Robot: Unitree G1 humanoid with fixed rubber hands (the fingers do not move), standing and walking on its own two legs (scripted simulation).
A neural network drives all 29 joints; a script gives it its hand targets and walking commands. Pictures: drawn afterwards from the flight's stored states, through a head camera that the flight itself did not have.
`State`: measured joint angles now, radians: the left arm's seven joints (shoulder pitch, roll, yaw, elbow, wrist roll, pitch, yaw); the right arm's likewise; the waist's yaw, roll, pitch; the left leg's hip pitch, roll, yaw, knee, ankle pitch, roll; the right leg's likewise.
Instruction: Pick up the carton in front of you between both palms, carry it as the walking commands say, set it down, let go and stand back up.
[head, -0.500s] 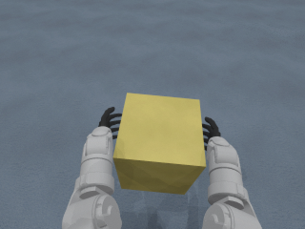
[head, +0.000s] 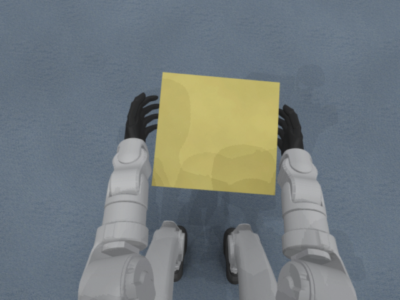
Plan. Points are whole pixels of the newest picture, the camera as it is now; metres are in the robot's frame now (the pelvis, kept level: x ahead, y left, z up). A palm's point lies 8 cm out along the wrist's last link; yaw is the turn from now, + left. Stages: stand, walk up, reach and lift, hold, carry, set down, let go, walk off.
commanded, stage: set down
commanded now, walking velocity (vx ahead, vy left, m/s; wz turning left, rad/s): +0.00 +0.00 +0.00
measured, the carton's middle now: (211, 142) +0.43 -0.01 -0.15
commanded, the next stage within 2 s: none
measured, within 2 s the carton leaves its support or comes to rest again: rests again in 1.62 s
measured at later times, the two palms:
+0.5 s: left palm (150, 136) +0.46 +0.15 -0.21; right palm (267, 142) +0.45 -0.15 -0.23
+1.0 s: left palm (164, 141) +0.48 +0.14 -0.37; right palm (256, 145) +0.48 -0.16 -0.39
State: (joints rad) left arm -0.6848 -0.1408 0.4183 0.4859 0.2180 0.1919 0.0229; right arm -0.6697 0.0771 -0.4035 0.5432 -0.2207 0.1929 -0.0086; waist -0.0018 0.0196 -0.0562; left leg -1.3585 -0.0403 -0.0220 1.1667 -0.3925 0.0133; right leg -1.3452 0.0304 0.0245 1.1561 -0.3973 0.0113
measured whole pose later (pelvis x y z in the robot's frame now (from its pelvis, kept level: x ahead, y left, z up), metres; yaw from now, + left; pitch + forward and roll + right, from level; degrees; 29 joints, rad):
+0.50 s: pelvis -0.02 -0.01 -0.13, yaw +0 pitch +46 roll +0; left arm -0.95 -0.03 0.46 0.63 0.19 0.23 0.04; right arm -0.94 0.00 -0.40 0.69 -0.18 0.24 -0.07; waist 0.01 0.00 -0.16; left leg -1.93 -0.05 -0.03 1.66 -0.52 -0.01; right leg -1.93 0.04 0.00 1.66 -0.53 0.00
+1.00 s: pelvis -0.05 -0.01 -0.24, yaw +0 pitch +44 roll +0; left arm -1.26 0.09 0.42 0.75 0.12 0.24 0.11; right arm -1.28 -0.18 -0.31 0.87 -0.06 0.24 -0.10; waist 0.01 0.01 0.13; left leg -2.24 -0.05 -0.01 2.02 -0.54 -0.01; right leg -2.23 0.05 0.01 2.03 -0.55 0.01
